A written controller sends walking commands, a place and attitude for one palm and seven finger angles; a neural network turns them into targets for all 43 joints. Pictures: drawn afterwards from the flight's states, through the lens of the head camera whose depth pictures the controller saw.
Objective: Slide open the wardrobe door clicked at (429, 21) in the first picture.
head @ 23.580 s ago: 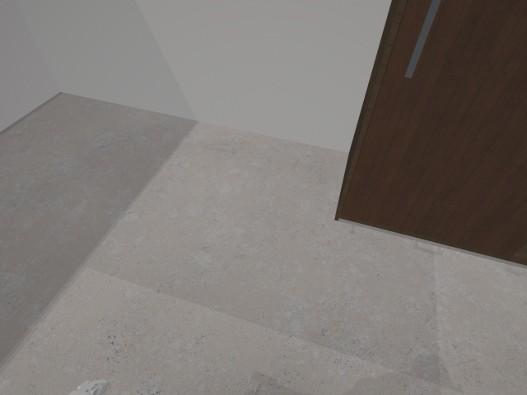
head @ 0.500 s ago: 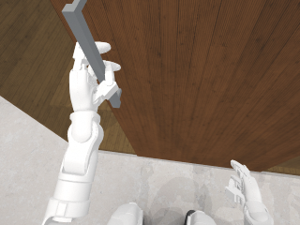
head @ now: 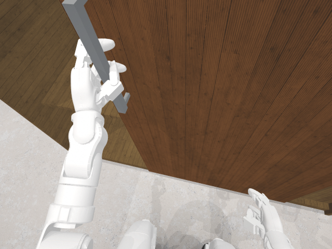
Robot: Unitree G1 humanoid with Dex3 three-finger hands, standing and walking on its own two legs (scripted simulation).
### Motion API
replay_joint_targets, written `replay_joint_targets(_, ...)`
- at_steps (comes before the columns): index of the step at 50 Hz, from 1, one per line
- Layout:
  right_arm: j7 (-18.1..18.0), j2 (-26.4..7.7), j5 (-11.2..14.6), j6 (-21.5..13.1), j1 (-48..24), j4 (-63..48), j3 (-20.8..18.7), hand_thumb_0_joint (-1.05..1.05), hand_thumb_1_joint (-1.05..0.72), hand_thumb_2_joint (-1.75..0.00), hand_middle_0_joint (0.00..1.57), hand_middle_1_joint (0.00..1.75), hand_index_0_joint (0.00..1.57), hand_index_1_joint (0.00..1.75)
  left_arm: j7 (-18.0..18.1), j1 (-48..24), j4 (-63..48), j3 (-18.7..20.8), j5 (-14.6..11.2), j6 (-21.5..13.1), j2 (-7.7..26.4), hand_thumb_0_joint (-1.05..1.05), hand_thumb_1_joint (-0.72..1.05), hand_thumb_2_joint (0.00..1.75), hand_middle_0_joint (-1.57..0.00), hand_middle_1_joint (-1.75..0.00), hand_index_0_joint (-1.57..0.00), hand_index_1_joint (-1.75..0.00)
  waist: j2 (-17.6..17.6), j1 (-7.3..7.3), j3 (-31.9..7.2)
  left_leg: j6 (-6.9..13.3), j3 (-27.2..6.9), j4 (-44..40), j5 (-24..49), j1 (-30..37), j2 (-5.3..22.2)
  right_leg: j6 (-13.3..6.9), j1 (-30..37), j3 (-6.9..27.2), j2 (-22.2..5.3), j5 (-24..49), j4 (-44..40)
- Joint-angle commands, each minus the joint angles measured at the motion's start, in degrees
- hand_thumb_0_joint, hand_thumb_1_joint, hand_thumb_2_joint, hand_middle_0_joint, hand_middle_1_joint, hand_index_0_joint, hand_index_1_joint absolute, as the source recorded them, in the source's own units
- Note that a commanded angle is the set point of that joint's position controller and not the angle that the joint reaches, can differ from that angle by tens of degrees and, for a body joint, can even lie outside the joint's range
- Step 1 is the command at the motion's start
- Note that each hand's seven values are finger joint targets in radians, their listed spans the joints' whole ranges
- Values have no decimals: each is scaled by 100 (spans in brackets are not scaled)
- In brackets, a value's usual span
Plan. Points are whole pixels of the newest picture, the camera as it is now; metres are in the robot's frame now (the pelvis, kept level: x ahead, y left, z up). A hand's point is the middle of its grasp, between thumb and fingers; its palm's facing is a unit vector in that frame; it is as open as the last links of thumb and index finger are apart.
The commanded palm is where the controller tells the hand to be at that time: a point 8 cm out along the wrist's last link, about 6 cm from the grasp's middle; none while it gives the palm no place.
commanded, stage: step sideways, sliding the door along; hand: left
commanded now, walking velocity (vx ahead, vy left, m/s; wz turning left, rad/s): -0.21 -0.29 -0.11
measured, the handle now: (108, 64) +0.43 +0.18 +0.17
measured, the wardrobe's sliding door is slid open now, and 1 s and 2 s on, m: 0.51 0.55 0.55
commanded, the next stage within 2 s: stop walking and hold the door there in 0.72 s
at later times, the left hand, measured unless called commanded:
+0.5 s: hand (140, 82) +0.39 +0.10 +0.17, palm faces +0.50 -0.86 -0.08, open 6.6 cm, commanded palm +0.35 +0.06 +0.16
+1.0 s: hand (133, 86) +0.39 +0.11 +0.16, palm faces +0.40 -0.88 -0.24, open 6.7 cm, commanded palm +0.35 +0.12 +0.14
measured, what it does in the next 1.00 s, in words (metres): steps to the right: left foot, then right foot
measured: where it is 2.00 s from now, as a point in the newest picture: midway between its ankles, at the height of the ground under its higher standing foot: outside the picture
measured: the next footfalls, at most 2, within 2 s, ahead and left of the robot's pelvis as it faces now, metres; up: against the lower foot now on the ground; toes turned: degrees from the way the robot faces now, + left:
left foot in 0.08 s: +0.03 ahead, +0.11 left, +0.00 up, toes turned +10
right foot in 0.44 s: +0.09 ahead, -0.30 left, +0.00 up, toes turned -8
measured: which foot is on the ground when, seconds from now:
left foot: up 0.00-0.06, down 0.08-0.46, up 0.48-0.66, down 0.68-1.00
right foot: down 0.00-0.06, up 0.08-0.42, down 0.44-0.68, up 0.70-1.00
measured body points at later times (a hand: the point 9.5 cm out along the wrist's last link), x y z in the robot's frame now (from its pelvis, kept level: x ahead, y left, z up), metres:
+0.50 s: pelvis +0.01 -0.16 -0.01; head +0.10 -0.16 +0.43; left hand +0.36 +0.15 +0.17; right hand +0.24 -0.35 -0.11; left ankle -0.01 +0.07 -0.71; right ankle +0.05 -0.29 -0.73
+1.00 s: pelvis +0.05 -0.16 +0.02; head +0.10 -0.14 +0.47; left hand +0.36 +0.16 +0.18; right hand +0.25 -0.35 -0.06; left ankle -0.01 -0.08 -0.73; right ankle +0.07 -0.29 -0.67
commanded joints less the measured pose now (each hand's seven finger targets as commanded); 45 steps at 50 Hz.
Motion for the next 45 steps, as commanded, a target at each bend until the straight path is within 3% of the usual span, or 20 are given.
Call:
replay_joint_targets(1,-112,-247,-110,-268,-334,-796,-108,0,-90,-90,20,30,20,30,-549,-2454,-2530,-1687,290,-1102,-168,0,90,90,-45,-140,-45,-140,-1366,-658,-3232,-83,558,-3071,2319,1077,95,-411,2148,694,-720,6383,586)
replay_joint_targets(2,-113,-292,-130,-179,-139,-879,-195,0,-90,-90,20,30,20,30,-623,-2474,-2621,-1903,241,-1196,-303,0,90,90,-45,-140,-45,-140,-1274,-819,-3397,155,152,-3500,4724,2642,694,-100,947,467,-478,4890,1196)
replay_joint_targets(3,-64,-632,-139,-247,-111,-1026,-389,0,-90,-90,20,30,20,30,-728,-2444,-2777,-2068,150,-1220,-495,0,90,90,-45,-140,-45,-140,24,-728,-3586,872,-1459,-3069,8786,4559,2373,287,-1307,402,152,767,2127)
replay_joint_targets(4,112,-726,-103,-273,-61,-1117,-408,0,-90,-90,20,30,20,30,-792,-2491,-2571,-2078,277,-1219,-617,0,90,90,-45,-140,-45,-140,133,-626,-3901,1415,-1843,-2540,10353,4683,3071,245,-1663,958,162,-1876,2905)
replay_joint_targets(5,298,-868,-20,-322,-134,-1139,-486,0,-90,-90,20,30,20,30,-822,-2597,-2162,-1904,391,-1136,-545,0,90,90,-45,-140,-45,-140,-260,-575,-3708,1476,-1143,-2484,9328,4495,2985,169,-1959,1199,202,-1712,3284)
replay_joint_targets(11,365,-759,-62,-525,-36,-1223,-445,0,-90,-90,20,30,20,30,-866,-2752,-2249,-1834,435,-830,-451,0,90,90,-45,-140,-45,-140,1157,-583,-2907,792,367,-2905,7156,3445,2047,379,-1528,417,134,-243,2245)
replay_joint_targets(19,347,-648,-1,-725,202,-1254,-356,0,-90,-90,20,30,20,30,-747,-2294,-1812,-1025,289,-933,288,0,90,90,-45,-140,-45,-140,1771,-634,-2843,454,754,-2295,7126,3377,1722,411,-113,-175,647,399,-226)
replay_joint_targets(21,341,-572,108,-754,242,-1196,-279,0,-90,-90,20,30,20,30,-701,-2226,-1883,-891,292,-943,561,0,90,90,-45,-140,-45,-140,1357,-544,-2934,717,863,-1565,6008,3055,1207,400,682,-180,576,2064,-1295)
replay_joint_targets(23,197,-193,116,-735,12,-1250,-167,0,-90,-90,20,30,20,30,-588,-2101,-1877,-498,388,-913,1268,0,90,90,-45,-140,-45,-140,-1189,-446,-3099,407,837,82,842,765,134,-141,2129,1403,-1129,6999,-999)
replay_joint_targets(25,4,-335,5,-715,146,-1042,-194,0,-90,-90,20,30,20,30,-446,-1572,-2101,-57,261,-795,1521,0,90,90,-45,-140,-45,-140,-2090,-246,-3344,1,-94,1350,-651,17,-241,-417,2122,1983,-1695,8105,-653)
replay_joint_targets(28,-124,-247,63,-729,-140,-899,14,0,-90,-90,20,30,20,30,-221,-1535,-2704,-258,205,-867,982,0,90,90,-45,-140,-45,-140,-1802,-411,-3456,102,-282,-108,-303,-374,-231,-764,2977,1703,-1527,7813,-229)
replay_joint_targets(31,-207,-404,28,-627,-188,-843,-55,0,-90,-90,20,30,20,30,-174,-1529,-2951,-437,240,-995,890,0,90,90,-45,-140,-45,-140,-1311,-597,-3529,31,164,-2712,2046,955,-158,-410,2346,1021,-1010,6496,383)
replay_joint_targets(32,-199,-442,8,-544,-108,-930,-127,0,-90,-90,20,30,20,30,-224,-1587,-2974,-722,226,-1025,615,0,90,90,-45,-140,-45,-140,-891,-676,-3618,126,70,-3152,4338,2197,190,-126,1347,778,-687,4877,612)
replay_joint_targets(34,4,-727,49,-639,-75,-1111,-292,0,-90,-90,20,30,20,30,-333,-1604,-3077,-1168,239,-1014,171,0,90,90,-45,-140,-45,-140,1066,-418,-3970,1142,-1547,-2648,10086,4241,2352,302,-1187,739,109,-1591,1871)
replay_joint_targets(35,156,-711,97,-684,77,-1031,-313,0,-90,-90,20,30,20,30,-443,-1625,-2698,-1299,301,-977,11,0,90,90,-45,-140,-45,-140,492,-424,-3879,1216,-773,-2518,9303,4071,2168,212,-1171,984,206,-1599,2414)
replay_joint_targets(37,187,-572,79,-876,87,-1122,-198,0,-90,-90,20,30,20,30,-524,-2285,-3361,-1748,362,-952,-268,0,90,90,-45,-140,-45,-140,1158,-590,-3424,837,-200,-2595,9187,4120,1628,198,-1464,645,299,-1184,2420)
replay_joint_targets(41,263,-681,-15,-939,271,-1164,-235,0,-90,-90,20,30,20,30,-553,-1574,-3182,-1724,418,-647,-218,0,90,90,-45,-140,-45,-140,985,-580,-2969,439,231,-2837,8769,4022,1175,239,-1373,108,443,-466,2205)
replay_joint_targets(42,36,-1339,-117,-514,677,-387,-440,0,-90,-90,20,30,20,30,-212,-216,-381,3108,457,-629,4588,0,90,90,-45,-140,-45,-140,934,-324,-3031,471,396,-2940,8891,4214,1323,381,-1699,75,447,-406,2286)
replay_joint_targets(43,22,-849,-155,-356,733,-906,-302,0,-90,-90,20,30,20,30,-319,-243,-927,1614,500,-585,2872,0,90,90,-45,-140,-45,-140,728,-407,-2889,584,-11,-2784,9054,4006,1294,354,-1601,37,551,-582,1845)
replay_joint_targets(45,65,-673,-149,-360,422,-1056,-131,0,-90,-90,20,30,20,30,-480,-589,-1731,755,374,-573,1909,0,90,90,-45,-140,-45,-140,1470,-553,-2683,388,432,-2952,8840,4232,1179,360,-1594,-166,645,-266,1356)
